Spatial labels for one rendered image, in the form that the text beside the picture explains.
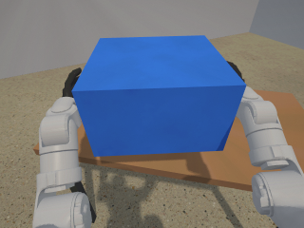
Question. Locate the right robot hand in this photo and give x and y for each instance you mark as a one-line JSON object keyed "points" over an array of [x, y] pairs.
{"points": [[235, 68]]}

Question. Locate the carton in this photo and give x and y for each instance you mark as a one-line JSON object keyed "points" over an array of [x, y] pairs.
{"points": [[157, 95]]}

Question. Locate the left robot hand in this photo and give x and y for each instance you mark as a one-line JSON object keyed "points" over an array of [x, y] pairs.
{"points": [[70, 82]]}

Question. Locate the robot right forearm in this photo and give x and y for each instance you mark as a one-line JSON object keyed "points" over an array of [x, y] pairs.
{"points": [[262, 128]]}

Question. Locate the left robot upper arm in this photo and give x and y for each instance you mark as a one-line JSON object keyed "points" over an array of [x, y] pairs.
{"points": [[70, 210]]}

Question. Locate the right robot upper arm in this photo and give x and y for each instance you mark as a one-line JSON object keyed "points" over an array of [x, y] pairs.
{"points": [[280, 196]]}

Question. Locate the table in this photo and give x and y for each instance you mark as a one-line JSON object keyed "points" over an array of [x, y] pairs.
{"points": [[230, 167]]}

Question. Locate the robot left forearm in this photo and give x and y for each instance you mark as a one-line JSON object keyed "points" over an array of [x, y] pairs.
{"points": [[58, 150]]}

